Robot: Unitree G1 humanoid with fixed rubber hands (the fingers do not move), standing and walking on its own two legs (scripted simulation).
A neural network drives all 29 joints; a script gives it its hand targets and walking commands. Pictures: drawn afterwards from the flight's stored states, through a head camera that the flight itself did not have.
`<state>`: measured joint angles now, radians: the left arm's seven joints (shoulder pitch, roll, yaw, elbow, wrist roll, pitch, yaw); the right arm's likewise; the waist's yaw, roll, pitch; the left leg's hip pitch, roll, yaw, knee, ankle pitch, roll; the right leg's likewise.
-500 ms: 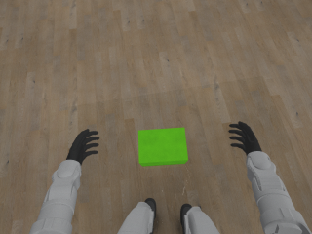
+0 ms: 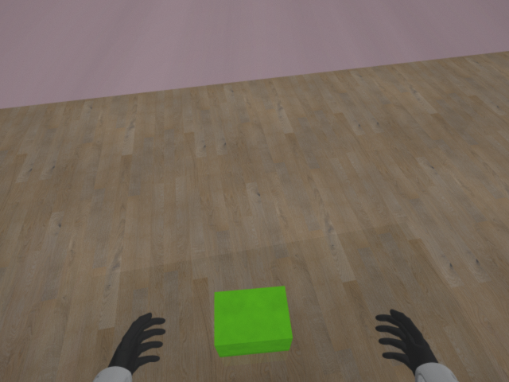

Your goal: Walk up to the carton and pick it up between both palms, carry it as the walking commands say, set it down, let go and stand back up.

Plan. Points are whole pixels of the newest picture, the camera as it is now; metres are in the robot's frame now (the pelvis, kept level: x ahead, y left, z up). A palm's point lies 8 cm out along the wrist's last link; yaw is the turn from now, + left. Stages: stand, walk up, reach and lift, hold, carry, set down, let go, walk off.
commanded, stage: let go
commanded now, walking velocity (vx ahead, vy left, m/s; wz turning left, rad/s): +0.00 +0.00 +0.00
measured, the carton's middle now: (252, 321) +0.41 +0.05 -0.69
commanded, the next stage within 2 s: stand in 0.34 s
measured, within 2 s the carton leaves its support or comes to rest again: neither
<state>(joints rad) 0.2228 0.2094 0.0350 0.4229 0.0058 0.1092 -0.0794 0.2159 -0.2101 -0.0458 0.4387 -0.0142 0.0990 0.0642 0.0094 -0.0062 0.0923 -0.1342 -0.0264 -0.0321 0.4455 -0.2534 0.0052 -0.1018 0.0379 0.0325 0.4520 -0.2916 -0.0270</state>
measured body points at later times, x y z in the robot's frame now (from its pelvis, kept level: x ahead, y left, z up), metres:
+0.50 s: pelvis +0.01 +0.01 +0.00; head +0.00 +0.02 +0.45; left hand +0.16 +0.28 -0.09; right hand +0.16 -0.27 -0.08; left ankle +0.00 +0.12 -0.74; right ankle -0.03 -0.10 -0.74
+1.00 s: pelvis +0.01 +0.02 +0.00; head +0.01 +0.03 +0.45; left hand +0.15 +0.32 -0.11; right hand +0.14 -0.28 -0.09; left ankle +0.00 +0.12 -0.74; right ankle -0.03 -0.10 -0.74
